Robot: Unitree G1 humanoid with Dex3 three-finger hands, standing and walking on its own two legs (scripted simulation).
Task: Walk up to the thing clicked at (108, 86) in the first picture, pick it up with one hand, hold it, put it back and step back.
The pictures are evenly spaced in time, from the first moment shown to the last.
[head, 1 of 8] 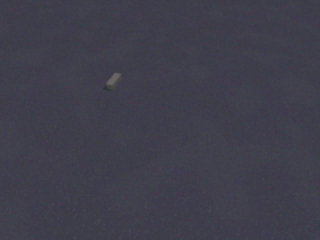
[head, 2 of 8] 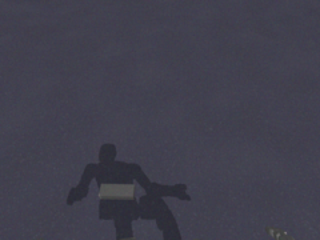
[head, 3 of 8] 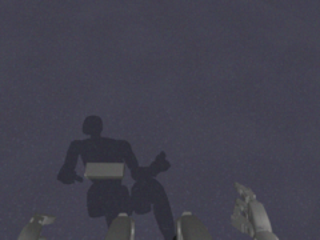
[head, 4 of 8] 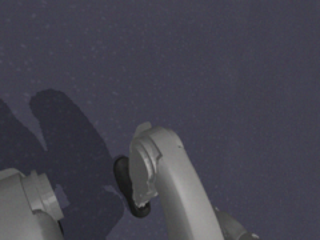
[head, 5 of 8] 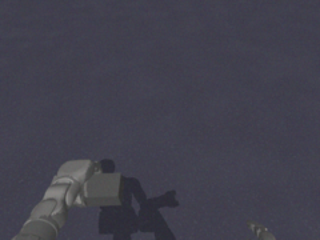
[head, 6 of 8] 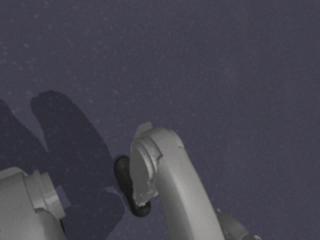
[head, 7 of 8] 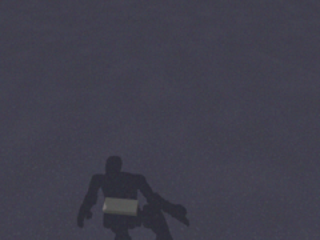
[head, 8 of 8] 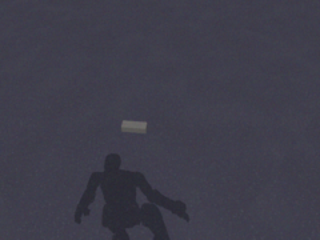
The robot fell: no
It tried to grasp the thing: yes
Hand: left
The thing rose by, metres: 0.66
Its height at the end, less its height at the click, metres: +0.00
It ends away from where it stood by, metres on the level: 0.02
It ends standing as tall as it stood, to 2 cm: yes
